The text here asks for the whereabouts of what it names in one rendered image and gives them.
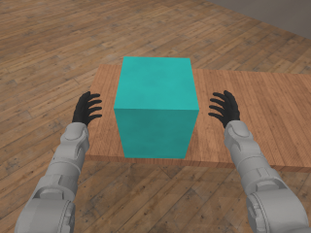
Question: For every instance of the robot left hand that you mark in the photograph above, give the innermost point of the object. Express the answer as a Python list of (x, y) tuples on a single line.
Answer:
[(82, 111)]

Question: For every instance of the right robot forearm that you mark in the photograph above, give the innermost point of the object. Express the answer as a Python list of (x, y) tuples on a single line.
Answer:
[(252, 166)]

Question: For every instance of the right robot upper arm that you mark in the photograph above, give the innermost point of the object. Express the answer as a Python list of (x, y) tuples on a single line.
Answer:
[(276, 211)]

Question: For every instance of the robot right hand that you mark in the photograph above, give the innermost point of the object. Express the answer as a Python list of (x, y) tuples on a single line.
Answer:
[(229, 108)]

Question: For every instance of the table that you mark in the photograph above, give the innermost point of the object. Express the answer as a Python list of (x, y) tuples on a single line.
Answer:
[(276, 107)]

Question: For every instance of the left robot upper arm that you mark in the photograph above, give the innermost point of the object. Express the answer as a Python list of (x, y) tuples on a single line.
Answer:
[(43, 215)]

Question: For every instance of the left robot forearm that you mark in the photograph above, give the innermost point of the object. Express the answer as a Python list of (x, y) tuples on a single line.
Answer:
[(60, 180)]

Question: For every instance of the carton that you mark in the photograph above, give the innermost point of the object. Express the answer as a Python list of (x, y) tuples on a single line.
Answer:
[(156, 106)]

